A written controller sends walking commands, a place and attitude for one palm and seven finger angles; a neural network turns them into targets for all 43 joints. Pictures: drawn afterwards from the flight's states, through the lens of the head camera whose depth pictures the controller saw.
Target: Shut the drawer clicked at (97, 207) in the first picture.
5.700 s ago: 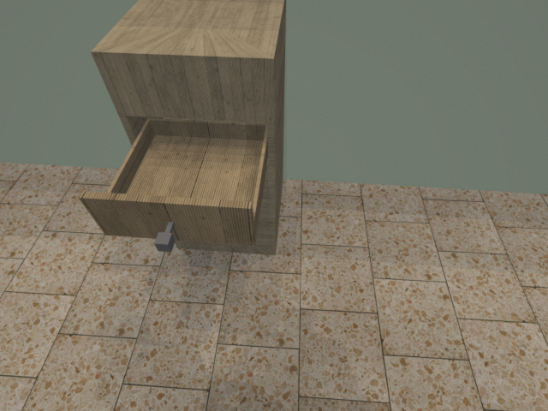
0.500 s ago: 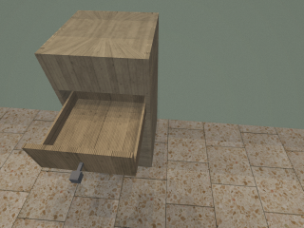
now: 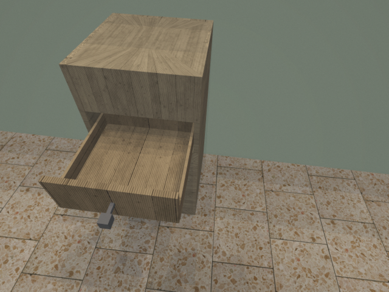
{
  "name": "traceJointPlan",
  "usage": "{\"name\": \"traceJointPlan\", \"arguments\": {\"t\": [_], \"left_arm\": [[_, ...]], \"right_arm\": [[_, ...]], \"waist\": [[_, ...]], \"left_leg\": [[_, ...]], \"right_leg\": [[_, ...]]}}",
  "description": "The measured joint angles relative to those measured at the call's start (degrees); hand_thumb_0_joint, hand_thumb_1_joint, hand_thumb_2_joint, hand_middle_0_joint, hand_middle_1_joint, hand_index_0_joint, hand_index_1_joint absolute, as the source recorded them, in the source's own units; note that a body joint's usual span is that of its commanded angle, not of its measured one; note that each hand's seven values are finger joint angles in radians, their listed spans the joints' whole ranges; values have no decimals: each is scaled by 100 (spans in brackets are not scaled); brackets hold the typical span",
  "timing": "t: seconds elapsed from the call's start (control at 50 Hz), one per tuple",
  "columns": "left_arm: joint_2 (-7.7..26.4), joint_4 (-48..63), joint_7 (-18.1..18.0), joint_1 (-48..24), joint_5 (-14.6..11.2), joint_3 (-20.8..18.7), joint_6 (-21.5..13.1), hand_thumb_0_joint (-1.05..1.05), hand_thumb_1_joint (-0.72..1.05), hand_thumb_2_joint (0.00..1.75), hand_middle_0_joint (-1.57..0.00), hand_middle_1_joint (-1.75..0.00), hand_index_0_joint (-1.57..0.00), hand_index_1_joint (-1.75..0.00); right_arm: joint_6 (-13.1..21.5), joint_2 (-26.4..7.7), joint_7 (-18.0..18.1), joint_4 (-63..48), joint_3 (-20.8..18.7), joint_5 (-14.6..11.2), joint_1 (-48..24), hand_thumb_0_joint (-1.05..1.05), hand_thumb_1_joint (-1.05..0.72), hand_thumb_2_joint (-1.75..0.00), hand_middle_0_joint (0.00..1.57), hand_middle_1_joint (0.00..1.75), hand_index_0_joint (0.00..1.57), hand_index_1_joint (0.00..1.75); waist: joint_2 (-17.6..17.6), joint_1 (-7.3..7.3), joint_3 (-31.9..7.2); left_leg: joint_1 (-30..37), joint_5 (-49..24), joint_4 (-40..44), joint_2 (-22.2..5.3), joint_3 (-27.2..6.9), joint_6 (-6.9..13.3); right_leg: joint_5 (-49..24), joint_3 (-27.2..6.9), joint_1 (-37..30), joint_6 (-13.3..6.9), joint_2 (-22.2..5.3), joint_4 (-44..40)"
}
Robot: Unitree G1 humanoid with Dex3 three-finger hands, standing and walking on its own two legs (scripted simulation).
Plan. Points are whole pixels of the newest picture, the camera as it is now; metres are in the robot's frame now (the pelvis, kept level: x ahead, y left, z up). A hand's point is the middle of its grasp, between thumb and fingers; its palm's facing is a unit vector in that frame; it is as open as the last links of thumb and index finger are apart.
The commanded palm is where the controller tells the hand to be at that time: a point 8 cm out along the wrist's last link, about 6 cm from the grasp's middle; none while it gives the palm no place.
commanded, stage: shuffle to correct the standing spot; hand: left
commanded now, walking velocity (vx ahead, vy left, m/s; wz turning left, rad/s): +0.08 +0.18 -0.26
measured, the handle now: (108, 215) +0.34 +0.27 -0.15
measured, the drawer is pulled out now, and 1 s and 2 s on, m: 0.30 0.30 0.30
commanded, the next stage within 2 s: come to a stop and stand still in 0.60 s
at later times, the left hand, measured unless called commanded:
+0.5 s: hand out of the picture +0.03 +0.22 -0.18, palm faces -0.01 -0.97 -0.26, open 7.4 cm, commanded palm none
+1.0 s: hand out of the picture +0.06 +0.27 -0.17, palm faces -0.02 -0.97 -0.24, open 7.4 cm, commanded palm none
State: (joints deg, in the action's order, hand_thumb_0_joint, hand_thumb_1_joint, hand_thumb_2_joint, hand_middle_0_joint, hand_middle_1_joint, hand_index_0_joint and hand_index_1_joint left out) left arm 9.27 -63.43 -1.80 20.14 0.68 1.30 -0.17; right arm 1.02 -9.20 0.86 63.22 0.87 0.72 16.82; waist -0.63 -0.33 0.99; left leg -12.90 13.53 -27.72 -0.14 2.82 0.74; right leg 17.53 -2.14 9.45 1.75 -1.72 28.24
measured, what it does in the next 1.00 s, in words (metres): steps on the spot: left foot, then right foot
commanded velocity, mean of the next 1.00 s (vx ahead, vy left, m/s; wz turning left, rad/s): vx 0.04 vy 0.09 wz -0.03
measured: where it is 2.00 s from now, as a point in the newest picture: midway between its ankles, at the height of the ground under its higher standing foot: outside the picture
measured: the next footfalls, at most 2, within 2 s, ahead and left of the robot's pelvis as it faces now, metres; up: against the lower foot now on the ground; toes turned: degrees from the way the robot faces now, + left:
left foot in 0.72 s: +0.12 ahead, +0.21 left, +0.00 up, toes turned +1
right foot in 0.94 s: +0.05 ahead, +0.01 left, +0.00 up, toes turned -7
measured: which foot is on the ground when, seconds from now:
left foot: down 0.00-0.52, up 0.54-0.70, down 0.72-1.00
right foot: down 0.00-0.72, up 0.74-0.92, down 0.94-1.00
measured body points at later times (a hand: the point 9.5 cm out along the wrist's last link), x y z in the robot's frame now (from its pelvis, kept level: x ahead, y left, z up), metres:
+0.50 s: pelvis +0.02 +0.03 -0.01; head +0.04 +0.02 +0.44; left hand +0.03 +0.27 -0.16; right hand +0.02 -0.20 -0.17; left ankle +0.02 +0.11 -0.74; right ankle -0.02 -0.12 -0.74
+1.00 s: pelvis +0.03 +0.09 -0.01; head +0.02 +0.07 +0.44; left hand +0.06 +0.32 -0.15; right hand +0.06 -0.14 -0.17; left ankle +0.08 +0.21 -0.74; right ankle +0.01 +0.01 -0.74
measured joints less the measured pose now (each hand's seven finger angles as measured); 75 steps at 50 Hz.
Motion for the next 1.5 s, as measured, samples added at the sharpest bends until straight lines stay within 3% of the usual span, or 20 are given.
{"name": "traceJointPlan", "arguments": {"t": [0.18,0.32,0.38,0.46,0.48,0.54,0.62,0.68,0.72,0.74,0.78,0.84,0.88,0.92,0.94,0.98,1.06,1.22,1.4,1.5], "left_arm": [[-156,16,13,107,46,-40,14,1,91,90,-20,-30,-20,-30],[-94,154,-18,80,61,-165,50,1,91,90,-20,-30,-20,-30],[-2,222,-52,-12,77,-216,97,1,91,90,-20,-30,-20,-30],[107,307,-84,-145,63,-243,113,1,91,90,-20,-30,-20,-30],[109,312,-88,-189,59,-246,102,1,91,90,-20,-30,-20,-30],[58,383,-105,-240,60,-251,-13,1,91,90,-20,-30,-20,-30],[37,528,-168,-213,125,-302,-84,1,91,90,-20,-30,-20,-30],[142,589,-136,-200,156,-334,22,0,91,90,-20,-30,-20,-30],[210,642,-85,-170,134,-342,116,1,90,90,-20,-30,-20,-30],[246,653,-62,-199,115,-346,175,1,90,90,-20,-30,-20,-30],[360,635,-68,-339,83,-389,318,1,91,90,-20,-30,-20,-30],[416,632,-62,-469,87,-410,321,1,91,90,-20,-30,-20,-30],[373,658,-29,-484,86,-371,226,1,91,90,-20,-30,-20,-30],[297,670,-10,-422,71,-304,97,1,91,90,-19,-30,-20,-30],[255,651,-12,-379,66,-266,35,1,91,90,-19,-30,-20,-30],[61,502,-17,-313,59,-161,-13,1,91,90,-19,-30,-20,-30],[-144,269,1,-67,43,-17,-19,1,92,90,-19,-30,-20,-30],[-279,18,19,-31,-27,60,-48,1,92,90,-20,-30,-20,-30],[-413,-135,-15,109,-26,62,-93,1,91,90,-20,-30,-20,-30],[-296,159,12,116,23,60,-91,1,91,90,-20,-30,-20,-30]], "right_arm": [[-119,-93,-57,-38,-79,28,39,0,-91,-90,20,30,20,30],[-120,-134,-67,-147,-109,40,162,0,-91,-90,20,30,20,30],[-102,-114,-53,-226,-102,46,178,0,-91,-90,20,30,20,30],[-122,-65,-34,-336,-78,51,114,0,-91,-90,20,30,20,30],[-133,-66,-34,-364,-78,50,109,0,-91,-90,20,30,20,30],[-235,-106,-54,-393,-113,45,96,0,-91,-90,20,30,20,30],[-372,-145,-91,-506,-182,37,-91,1,-91,-90,20,30,20,30],[-317,-145,-159,-715,-221,-10,-286,1,-91,-90,20,30,20,30],[-199,-217,-189,-887,-228,-10,-331,1,-91,-90,20,30,20,30],[-142,-251,-184,-939,-255,9,-358,0,-91,-90,20,30,20,30],[-153,-208,-159,-956,-265,58,-444,0,-91,-90,20,30,20,30],[-191,-148,-133,-896,-223,124,-431,0,-91,-90,20,30,20,30],[-200,-125,-114,-799,-184,152,-391,0,-91,-90,20,30,20,30],[-193,-89,-92,-692,-147,145,-337,0,-91,-90,20,30,20,30],[-185,-60,-81,-637,-131,125,-311,0,-91,-90,20,30,20,30],[-202,-73,-7,-480,-164,71,-270,0,-93,-90,20,30,20,30],[-207,-36,3,-228,-126,43,-50,1,-95,-90,20,30,20,30],[-58,289,32,240,50,-9,288,0,-93,-90,20,30,20,30],[-38,402,53,427,46,-22,427,0,-91,-90,20,30,20,30],[-101,326,-1,-47,-121,92,376,0,-91,-90,20,30,20,30]], "waist": [[59,-68,-71],[-35,-70,-63],[-80,-65,-15],[-83,-112,81],[-31,-82,101],[183,-56,42],[83,-149,32],[-172,-141,96],[-213,-125,115],[-202,-86,131],[-322,-76,190],[-292,-42,114],[-199,-37,41],[-136,-56,-31],[-126,-67,-58],[103,-16,-82],[165,106,-242],[-114,95,-16],[23,92,43],[201,209,36]], "left_leg": [[-19,182,-215,-46,135,2],[-53,353,-338,104,249,130],[-81,440,-424,169,305,214],[-54,538,-499,192,495,275],[-63,569,-554,189,484,275],[-269,798,-998,153,377,158],[-878,1592,-2267,191,175,-38],[-829,1024,-1423,62,140,-113],[-545,167,-536,-87,159,-127],[-596,-287,-528,-126,193,-96],[-734,-49,-900,-72,300,-49],[-731,139,-829,-56,331,-2],[-687,35,-661,-41,321,5],[-642,-3,-585,-11,359,15],[-630,16,-605,8,399,8],[-500,41,-562,-82,345,-14],[-194,-107,-159,-161,321,-50],[97,-334,373,-217,365,-52],[175,-418,537,-183,398,-12],[-313,-219,-24,-170,265,30]], "right_leg": [[124,-141,61,-16,37,187],[299,-248,137,90,-119,359],[433,-257,243,-72,-184,590],[616,68,450,-283,-255,903],[486,80,429,-262,-252,881],[474,186,322,69,-259,736],[360,169,186,154,-496,474],[352,79,193,304,-738,492],[533,8,344,323,-791,857],[790,-10,506,238,-776,1255],[1378,-138,931,41,-643,2288],[1381,184,1329,-165,-353,3120],[1237,457,1233,-199,-206,2706],[806,620,868,-196,-79,1615],[529,616,675,-315,-31,1081],[332,672,462,-496,85,811],[146,695,104,-470,200,279],[-200,649,-214,-463,304,-381],[-302,619,-284,-426,282,-547],[-82,754,106,-419,234,-67]]}}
